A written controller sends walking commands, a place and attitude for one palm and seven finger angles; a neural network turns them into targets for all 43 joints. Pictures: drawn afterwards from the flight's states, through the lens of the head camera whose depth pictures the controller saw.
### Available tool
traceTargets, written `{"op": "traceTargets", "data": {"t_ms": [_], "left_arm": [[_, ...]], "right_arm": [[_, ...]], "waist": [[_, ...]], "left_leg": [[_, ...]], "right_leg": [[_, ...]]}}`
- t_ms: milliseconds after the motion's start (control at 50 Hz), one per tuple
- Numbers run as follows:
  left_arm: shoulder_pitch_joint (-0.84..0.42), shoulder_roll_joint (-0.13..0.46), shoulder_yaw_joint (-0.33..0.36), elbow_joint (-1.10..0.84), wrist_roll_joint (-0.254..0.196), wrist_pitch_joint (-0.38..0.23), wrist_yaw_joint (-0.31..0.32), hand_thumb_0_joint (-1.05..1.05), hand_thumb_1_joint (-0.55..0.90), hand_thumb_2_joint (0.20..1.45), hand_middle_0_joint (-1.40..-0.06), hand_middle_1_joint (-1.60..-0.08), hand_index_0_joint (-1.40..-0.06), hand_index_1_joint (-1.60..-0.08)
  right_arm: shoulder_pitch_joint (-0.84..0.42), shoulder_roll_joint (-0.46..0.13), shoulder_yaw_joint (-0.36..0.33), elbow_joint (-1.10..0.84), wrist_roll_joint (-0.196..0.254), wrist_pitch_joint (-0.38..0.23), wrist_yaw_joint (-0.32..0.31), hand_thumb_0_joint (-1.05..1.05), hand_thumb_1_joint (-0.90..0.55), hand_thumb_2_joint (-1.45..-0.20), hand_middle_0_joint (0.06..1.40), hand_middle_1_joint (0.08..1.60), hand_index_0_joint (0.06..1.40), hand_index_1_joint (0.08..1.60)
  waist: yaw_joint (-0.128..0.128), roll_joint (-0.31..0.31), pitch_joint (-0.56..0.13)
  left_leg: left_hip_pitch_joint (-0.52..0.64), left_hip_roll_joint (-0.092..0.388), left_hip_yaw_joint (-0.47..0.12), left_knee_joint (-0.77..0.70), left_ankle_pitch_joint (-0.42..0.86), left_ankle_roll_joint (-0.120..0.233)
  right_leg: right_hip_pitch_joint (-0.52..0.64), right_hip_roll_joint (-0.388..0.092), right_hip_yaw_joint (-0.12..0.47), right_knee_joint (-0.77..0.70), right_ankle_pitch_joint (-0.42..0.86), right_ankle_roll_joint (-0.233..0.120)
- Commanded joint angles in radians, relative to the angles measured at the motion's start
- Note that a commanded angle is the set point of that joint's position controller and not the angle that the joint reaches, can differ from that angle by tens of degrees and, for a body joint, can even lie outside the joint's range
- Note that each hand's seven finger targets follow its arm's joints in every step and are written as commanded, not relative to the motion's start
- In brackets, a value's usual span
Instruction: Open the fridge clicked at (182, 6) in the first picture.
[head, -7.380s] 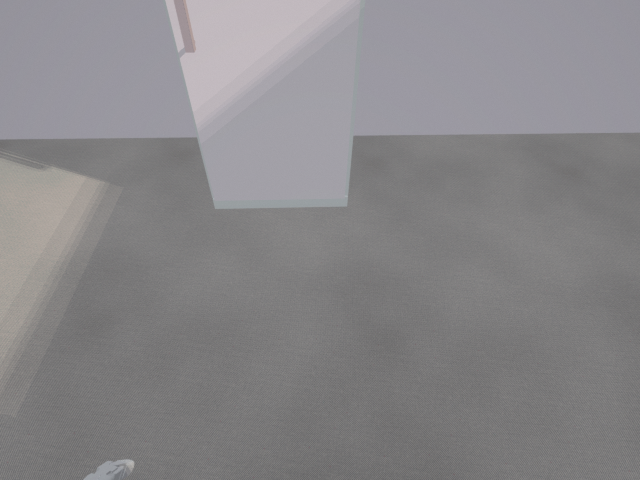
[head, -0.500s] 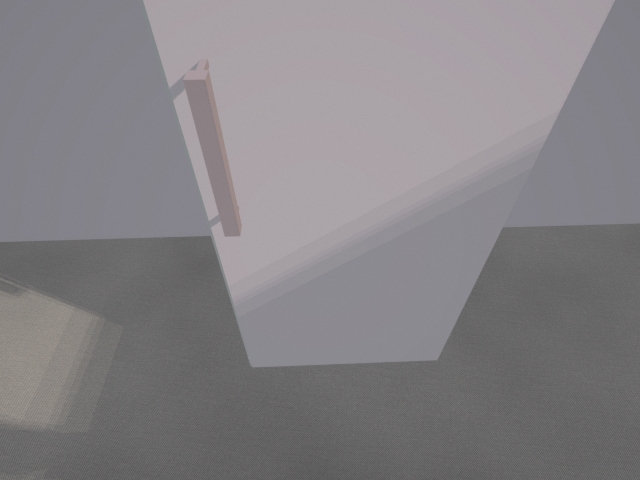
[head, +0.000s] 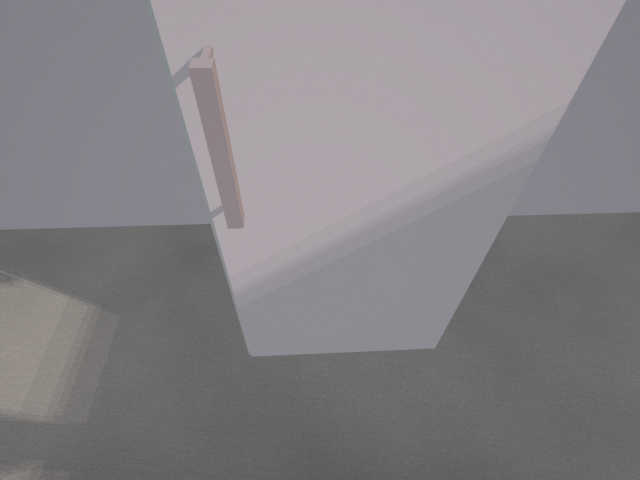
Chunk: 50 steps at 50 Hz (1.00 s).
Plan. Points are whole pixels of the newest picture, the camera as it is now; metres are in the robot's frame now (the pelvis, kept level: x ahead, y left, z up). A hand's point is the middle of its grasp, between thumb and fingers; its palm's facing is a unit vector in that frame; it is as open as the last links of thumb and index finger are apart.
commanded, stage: look again from close up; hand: left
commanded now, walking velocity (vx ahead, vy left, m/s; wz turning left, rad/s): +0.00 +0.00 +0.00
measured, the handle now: (223, 148) +0.53 +0.18 +0.12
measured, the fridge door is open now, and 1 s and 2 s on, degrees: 0 0 0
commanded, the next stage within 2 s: raise the hand to about handle height in 0.90 s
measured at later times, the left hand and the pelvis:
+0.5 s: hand out of the picture +0.03 +0.17 -0.17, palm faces +0.01 -0.98 -0.22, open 7.4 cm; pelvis +0.01 -0.01 +0.00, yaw +0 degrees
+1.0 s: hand out of the picture +0.03 +0.17 -0.17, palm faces +0.00 -0.97 -0.23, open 7.4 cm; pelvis +0.00 -0.03 +0.00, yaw +0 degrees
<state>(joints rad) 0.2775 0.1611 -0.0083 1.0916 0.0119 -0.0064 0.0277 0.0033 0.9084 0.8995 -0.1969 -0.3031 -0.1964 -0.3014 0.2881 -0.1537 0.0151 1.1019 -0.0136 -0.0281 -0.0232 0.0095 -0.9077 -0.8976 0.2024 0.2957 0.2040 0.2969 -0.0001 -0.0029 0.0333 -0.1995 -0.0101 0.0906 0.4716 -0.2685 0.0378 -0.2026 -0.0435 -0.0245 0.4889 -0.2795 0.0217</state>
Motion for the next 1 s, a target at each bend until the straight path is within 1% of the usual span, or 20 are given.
{"op": "traceTargets", "data": {"t_ms": [0,80,120,140,160,180,240,280,360,400,480,500,580,620,740,820,900,920,960,980], "left_arm": [[0.054,0.109,0.018,-0.026,0.005,-0.015,0.009,0.000,0.900,0.900,-0.200,-0.300,-0.200,-0.300],[0.054,0.110,0.020,-0.021,0.004,-0.015,0.009,0.000,0.900,0.900,-0.200,-0.300,-0.200,-0.300],[0.052,0.118,0.021,-0.018,0.005,-0.018,0.009,0.000,0.900,0.900,-0.200,-0.300,-0.200,-0.300],[0.049,0.121,0.022,-0.020,0.005,-0.017,0.009,0.000,0.900,0.900,-0.200,-0.300,-0.200,-0.300],[0.049,0.120,0.022,-0.018,0.005,-0.018,0.008,0.000,0.900,0.900,-0.200,-0.300,-0.200,-0.300],[0.047,0.120,0.021,-0.016,0.005,-0.018,0.008,0.000,0.900,0.900,-0.200,-0.300,-0.200,-0.300],[0.040,0.127,0.023,-0.019,0.006,-0.019,0.008,0.000,0.900,0.900,-0.200,-0.300,-0.200,-0.300],[0.034,0.129,0.023,-0.019,0.005,-0.019,0.007,0.000,0.900,0.900,-0.200,-0.300,-0.200,-0.300],[0.027,0.143,0.026,-0.023,0.005,-0.021,0.006,0.000,0.900,0.900,-0.200,-0.300,-0.200,-0.300],[0.022,0.144,0.026,-0.026,0.006,-0.021,0.006,0.000,0.900,0.900,-0.200,-0.300,-0.200,-0.300],[0.008,0.152,0.027,-0.028,0.004,-0.020,0.004,0.000,0.900,0.900,-0.200,-0.300,-0.200,-0.300],[0.011,0.155,0.028,-0.029,0.006,-0.022,0.004,0.000,0.900,0.900,-0.200,-0.300,-0.200,-0.300],[0.000,0.165,0.029,-0.030,0.004,-0.023,0.002,0.000,0.900,0.900,-0.200,-0.300,-0.200,-0.300],[-0.002,0.172,0.029,-0.034,0.004,-0.025,0.003,0.000,0.900,0.900,-0.200,-0.300,-0.200,-0.300],[-0.012,0.180,0.030,-0.033,0.003,-0.025,0.001,0.000,0.900,0.900,-0.200,-0.300,-0.200,-0.300],[-0.013,0.185,0.031,-0.035,0.003,-0.026,0.001,0.000,0.900,0.900,-0.200,-0.300,-0.200,-0.300],[-0.017,0.183,0.029,-0.033,0.004,-0.024,-0.001,0.000,0.900,0.900,-0.200,-0.300,-0.200,-0.300],[-0.017,0.183,0.029,-0.033,0.003,-0.024,-0.001,0.000,0.900,0.900,-0.200,-0.300,-0.200,-0.300],[-0.016,0.185,0.029,-0.032,0.002,-0.024,-0.001,0.000,0.900,0.900,-0.200,-0.300,-0.200,-0.300],[0.096,0.140,0.021,0.007,0.004,-0.033,0.046,0.000,0.900,0.900,-0.200,-0.300,-0.200,-0.300]], "right_arm": [[0.037,-0.115,-0.028,-0.031,0.003,-0.013,-0.008,0.000,-0.900,-0.900,0.200,0.300,0.200,0.300],[0.030,-0.123,-0.029,-0.026,0.002,-0.016,-0.010,0.000,-0.900,-0.900,0.200,0.300,0.200,0.300],[0.021,-0.128,-0.031,-0.027,0.003,-0.017,-0.011,0.000,-0.900,-0.900,0.200,0.300,0.200,0.300],[0.020,-0.130,-0.031,-0.027,0.003,-0.017,-0.011,0.000,-0.900,-0.900,0.200,0.300,0.200,0.300],[0.013,-0.129,-0.031,-0.026,0.003,-0.016,-0.011,0.000,-0.900,-0.900,0.200,0.300,0.200,0.300],[0.010,-0.131,-0.032,-0.027,0.003,-0.016,-0.011,0.000,-0.900,-0.900,0.200,0.300,0.200,0.300],[0.003,-0.136,-0.031,-0.025,0.003,-0.015,-0.011,0.000,-0.900,-0.900,0.200,0.300,0.200,0.300],[-0.004,-0.138,-0.031,-0.024,0.002,-0.014,-0.011,0.000,-0.900,-0.900,0.200,0.300,0.200,0.300],[-0.014,-0.146,-0.033,-0.025,0.001,-0.015,-0.010,0.000,-0.900,-0.900,0.200,0.300,0.200,0.300],[-0.017,-0.147,-0.034,-0.024,0.002,-0.014,-0.010,0.000,-0.900,-0.900,0.200,0.300,0.200,0.300],[-0.026,-0.156,-0.033,-0.022,0.000,-0.013,-0.008,0.000,-0.900,-0.900,0.200,0.300,0.200,0.300],[-0.029,-0.155,-0.034,-0.022,0.001,-0.013,-0.008,0.000,-0.900,-0.900,0.200,0.300,0.200,0.300],[-0.037,-0.163,-0.033,-0.020,0.000,-0.013,-0.007,0.000,-0.900,-0.900,0.200,0.300,0.200,0.300],[-0.037,-0.168,-0.033,-0.020,0.000,-0.013,-0.007,0.000,-0.900,-0.900,0.200,0.300,0.200,0.300],[-0.047,-0.174,-0.032,-0.014,0.000,-0.012,-0.006,0.000,-0.900,-0.900,0.200,0.300,0.200,0.300],[-0.047,-0.178,-0.031,-0.013,0.001,-0.012,-0.006,0.000,-0.900,-0.900,0.200,0.300,0.200,0.300],[-0.049,-0.176,-0.029,-0.010,0.000,-0.010,-0.005,0.000,-0.900,-0.900,0.200,0.300,0.200,0.300],[-0.052,-0.179,-0.029,-0.010,0.000,-0.010,-0.006,0.000,-0.900,-0.900,0.200,0.300,0.200,0.300],[-0.052,-0.179,-0.028,-0.010,0.000,-0.011,-0.005,0.000,-0.900,-0.900,0.200,0.300,0.200,0.300],[-0.114,-0.161,-0.032,-0.073,0.013,-0.009,0.001,0.000,-0.900,-0.900,0.200,0.300,0.200,0.300]], "waist": [[0.005,-0.009,0.029],[0.002,0.022,-0.001],[0.002,0.011,-0.003],[0.003,0.016,-0.005],[0.003,0.003,-0.003],[0.003,0.009,0.001],[0.002,-0.007,0.006],[0.003,-0.002,0.016],[0.004,0.001,-0.009],[0.004,-0.010,-0.005],[0.004,0.008,0.000],[0.007,-0.009,-0.006],[0.006,-0.014,-0.004],[0.005,-0.021,-0.016],[0.006,0.001,-0.014],[0.006,-0.004,-0.013],[0.005,-0.009,-0.002],[0.007,-0.001,0.003],[0.007,0.007,-0.008],[0.033,0.001,0.003]], "left_leg": [[-0.010,0.123,-0.121,-0.111,0.142,0.011],[0.020,0.126,-0.115,-0.105,0.188,0.009],[0.027,0.126,-0.112,-0.096,0.216,0.009],[0.026,0.126,-0.110,-0.097,0.214,0.009],[0.029,0.127,-0.110,-0.096,0.209,0.008],[0.028,0.126,-0.108,-0.099,0.197,0.007],[0.025,0.127,-0.109,-0.099,0.203,0.006],[0.019,0.126,-0.111,-0.103,0.188,0.004],[0.036,0.126,-0.108,-0.097,0.214,0.003],[0.037,0.128,-0.109,-0.098,0.216,0.004],[0.031,0.129,-0.109,-0.112,0.189,0.000],[0.039,0.130,-0.107,-0.106,0.204,0.001],[0.034,0.129,-0.105,-0.113,0.185,-0.003],[0.042,0.129,-0.104,-0.105,0.208,-0.004],[0.045,0.131,-0.104,-0.113,0.199,-0.007],[0.045,0.133,-0.103,-0.116,0.199,-0.008],[0.038,0.134,-0.106,-0.125,0.174,-0.010],[0.036,0.131,-0.108,-0.126,0.173,-0.010],[0.040,0.132,-0.108,-0.127,0.175,-0.011],[-0.009,0.141,-0.051,0.094,0.209,-0.044]], "right_leg": [[-0.013,-0.056,0.064,-0.070,0.130,-0.050],[-0.008,-0.054,0.069,-0.061,0.161,-0.050],[-0.004,-0.057,0.070,-0.060,0.188,-0.050],[0.000,-0.059,0.070,-0.063,0.187,-0.050],[-0.004,-0.060,0.074,-0.065,0.192,-0.051],[-0.006,-0.061,0.075,-0.069,0.186,-0.051],[-0.004,-0.062,0.079,-0.072,0.202,-0.053],[-0.005,-0.062,0.079,-0.078,0.189,-0.053],[0.008,-0.066,0.081,-0.078,0.219,-0.055],[0.007,-0.064,0.080,-0.079,0.223,-0.055],[0.004,-0.064,0.083,-0.088,0.194,-0.055],[0.009,-0.065,0.084,-0.088,0.216,-0.055],[0.010,-0.071,0.089,-0.098,0.211,-0.057],[0.021,-0.073,0.089,-0.095,0.244,-0.059],[0.016,-0.071,0.094,-0.104,0.228,-0.061],[0.021,-0.072,0.095,-0.109,0.231,-0.061],[0.017,-0.069,0.095,-0.120,0.202,-0.061],[0.012,-0.070,0.099,-0.121,0.198,-0.062],[0.016,-0.070,0.099,-0.124,0.192,-0.061],[0.009,-0.138,0.148,-0.122,0.543,-0.024]]}}
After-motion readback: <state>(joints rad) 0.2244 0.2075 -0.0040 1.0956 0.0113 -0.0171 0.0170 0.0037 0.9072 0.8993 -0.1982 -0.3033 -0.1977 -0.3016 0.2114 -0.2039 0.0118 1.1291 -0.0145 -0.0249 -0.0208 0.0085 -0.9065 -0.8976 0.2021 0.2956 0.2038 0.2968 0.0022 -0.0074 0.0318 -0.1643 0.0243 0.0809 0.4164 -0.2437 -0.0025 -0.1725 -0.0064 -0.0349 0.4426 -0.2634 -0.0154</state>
